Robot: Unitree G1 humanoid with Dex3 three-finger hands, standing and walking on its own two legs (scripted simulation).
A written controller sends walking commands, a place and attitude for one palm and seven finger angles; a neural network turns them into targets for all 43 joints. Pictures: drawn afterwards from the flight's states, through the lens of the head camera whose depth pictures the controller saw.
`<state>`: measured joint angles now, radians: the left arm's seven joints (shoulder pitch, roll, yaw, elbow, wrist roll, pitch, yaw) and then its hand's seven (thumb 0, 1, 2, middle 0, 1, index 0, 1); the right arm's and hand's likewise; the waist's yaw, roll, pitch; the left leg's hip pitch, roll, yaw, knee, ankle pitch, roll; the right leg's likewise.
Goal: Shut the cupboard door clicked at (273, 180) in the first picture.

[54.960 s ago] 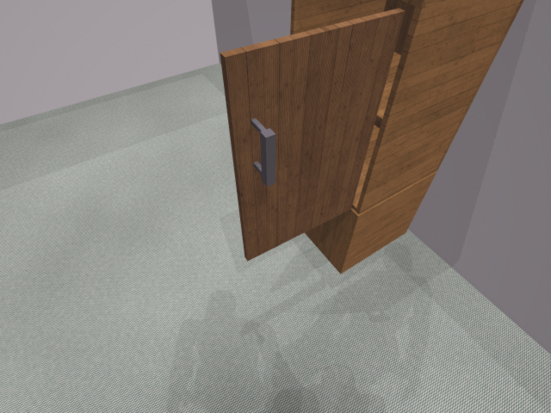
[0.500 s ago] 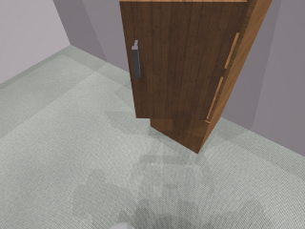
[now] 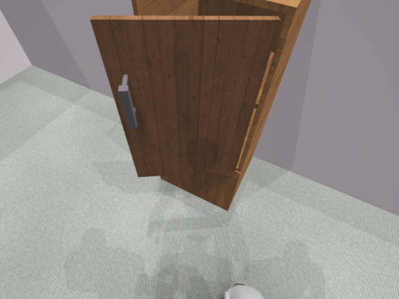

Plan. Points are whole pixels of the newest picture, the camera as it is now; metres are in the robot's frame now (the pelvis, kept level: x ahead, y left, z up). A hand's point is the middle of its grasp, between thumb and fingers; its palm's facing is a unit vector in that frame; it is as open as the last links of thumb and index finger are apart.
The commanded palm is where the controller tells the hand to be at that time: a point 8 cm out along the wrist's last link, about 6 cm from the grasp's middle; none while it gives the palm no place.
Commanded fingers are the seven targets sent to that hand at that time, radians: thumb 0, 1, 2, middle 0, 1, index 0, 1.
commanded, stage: take the last steps up to it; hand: left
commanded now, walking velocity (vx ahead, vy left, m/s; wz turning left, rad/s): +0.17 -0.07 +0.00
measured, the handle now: (129, 102) +0.54 +0.18 +0.06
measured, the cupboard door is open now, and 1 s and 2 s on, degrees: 33 33 33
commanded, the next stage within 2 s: come to a stop and stand still in 0.02 s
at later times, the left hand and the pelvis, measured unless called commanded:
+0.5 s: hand out of the picture +0.12 +0.14 -0.17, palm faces +0.09 -0.97 -0.23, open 7.3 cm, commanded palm none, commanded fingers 0.00 0.90 0.90 -0.20 -0.30 -0.20 -0.30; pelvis +0.08 -0.05 +0.00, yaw +1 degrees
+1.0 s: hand out of the picture +0.05 +0.18 -0.17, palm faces +0.04 -0.97 -0.22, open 7.4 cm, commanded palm none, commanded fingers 0.00 0.90 0.90 -0.20 -0.30 -0.20 -0.30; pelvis +0.05 +0.00 +0.00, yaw +1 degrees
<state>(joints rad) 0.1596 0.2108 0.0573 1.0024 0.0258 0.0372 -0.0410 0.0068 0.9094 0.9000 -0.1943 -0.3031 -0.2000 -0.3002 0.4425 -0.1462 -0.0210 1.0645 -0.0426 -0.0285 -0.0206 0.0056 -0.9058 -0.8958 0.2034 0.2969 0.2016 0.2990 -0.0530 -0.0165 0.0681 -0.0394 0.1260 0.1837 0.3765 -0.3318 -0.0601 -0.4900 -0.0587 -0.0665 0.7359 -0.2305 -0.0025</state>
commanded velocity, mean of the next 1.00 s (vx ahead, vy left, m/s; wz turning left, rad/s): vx -0.08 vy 0.05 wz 0.00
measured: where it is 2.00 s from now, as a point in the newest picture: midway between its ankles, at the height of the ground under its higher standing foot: outside the picture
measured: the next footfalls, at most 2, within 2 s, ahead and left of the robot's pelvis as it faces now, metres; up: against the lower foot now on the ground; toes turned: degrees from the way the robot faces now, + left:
right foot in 0.06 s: +0.15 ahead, -0.14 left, +0.00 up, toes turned -3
left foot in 0.64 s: +0.12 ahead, +0.08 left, +0.00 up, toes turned +4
